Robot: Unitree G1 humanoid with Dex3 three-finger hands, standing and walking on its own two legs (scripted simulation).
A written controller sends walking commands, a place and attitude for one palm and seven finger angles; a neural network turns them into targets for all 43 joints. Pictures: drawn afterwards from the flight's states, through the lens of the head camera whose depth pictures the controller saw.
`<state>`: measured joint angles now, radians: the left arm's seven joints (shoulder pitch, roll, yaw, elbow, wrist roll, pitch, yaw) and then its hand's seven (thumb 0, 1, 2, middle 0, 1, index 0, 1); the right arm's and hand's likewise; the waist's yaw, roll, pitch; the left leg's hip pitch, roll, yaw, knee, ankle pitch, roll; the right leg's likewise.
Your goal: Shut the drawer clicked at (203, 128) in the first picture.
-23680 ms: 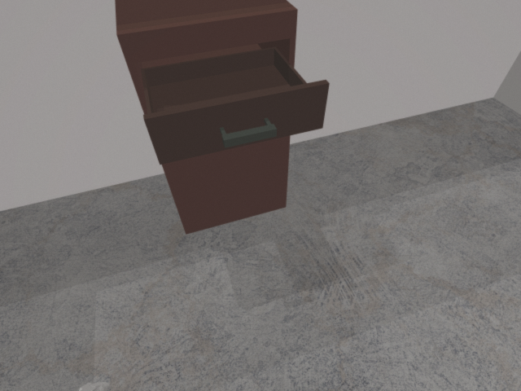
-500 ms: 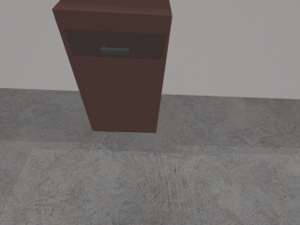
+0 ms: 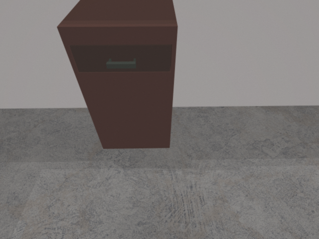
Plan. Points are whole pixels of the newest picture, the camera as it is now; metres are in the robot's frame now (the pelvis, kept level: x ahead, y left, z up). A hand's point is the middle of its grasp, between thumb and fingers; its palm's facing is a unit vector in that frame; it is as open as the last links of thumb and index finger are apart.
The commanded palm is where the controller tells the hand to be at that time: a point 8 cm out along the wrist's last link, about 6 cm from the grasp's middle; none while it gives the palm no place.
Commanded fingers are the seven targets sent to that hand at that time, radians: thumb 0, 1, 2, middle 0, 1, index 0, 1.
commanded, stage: let the arm hang, fingers relaxed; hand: left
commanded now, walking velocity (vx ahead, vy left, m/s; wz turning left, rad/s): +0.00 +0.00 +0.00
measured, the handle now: (121, 62) +0.86 +0.23 -0.01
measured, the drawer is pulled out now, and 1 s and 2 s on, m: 0.00 0.00 0.00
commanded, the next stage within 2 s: look to check the result in 0.24 s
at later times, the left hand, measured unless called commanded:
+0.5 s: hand out of the picture +0.01 +0.18 -0.17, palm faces +0.03 -0.98 -0.21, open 7.3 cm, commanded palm none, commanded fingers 0.00 0.90 0.90 -0.20 -0.30 -0.20 -0.30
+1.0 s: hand out of the picture +0.05 +0.19 -0.17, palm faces +0.01 -0.97 -0.24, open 7.3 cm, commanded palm none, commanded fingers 0.00 0.90 0.90 -0.20 -0.30 -0.20 -0.30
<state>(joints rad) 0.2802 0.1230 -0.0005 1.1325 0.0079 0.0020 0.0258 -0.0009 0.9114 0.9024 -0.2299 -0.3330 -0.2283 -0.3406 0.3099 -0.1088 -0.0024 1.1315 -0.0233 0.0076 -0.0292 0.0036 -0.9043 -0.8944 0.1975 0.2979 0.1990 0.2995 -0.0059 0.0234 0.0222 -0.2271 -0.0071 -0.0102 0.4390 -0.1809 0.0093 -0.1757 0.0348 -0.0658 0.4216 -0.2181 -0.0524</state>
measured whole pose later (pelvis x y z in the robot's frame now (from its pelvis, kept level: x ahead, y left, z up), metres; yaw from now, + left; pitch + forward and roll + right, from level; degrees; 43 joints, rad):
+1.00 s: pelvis +0.02 -0.01 +0.00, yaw +0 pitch -2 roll +0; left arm 0.21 0.19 0.01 1.14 0.01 -0.01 0.02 0.00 0.91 0.90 -0.20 -0.30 -0.20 -0.30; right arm 0.22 -0.20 -0.01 1.14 -0.02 0.00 -0.03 0.00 -0.90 -0.89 0.20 0.30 0.20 0.30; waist 0.00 0.03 0.05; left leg -0.17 0.00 -0.01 0.38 -0.18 0.00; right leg -0.12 0.04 -0.06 0.36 -0.22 -0.06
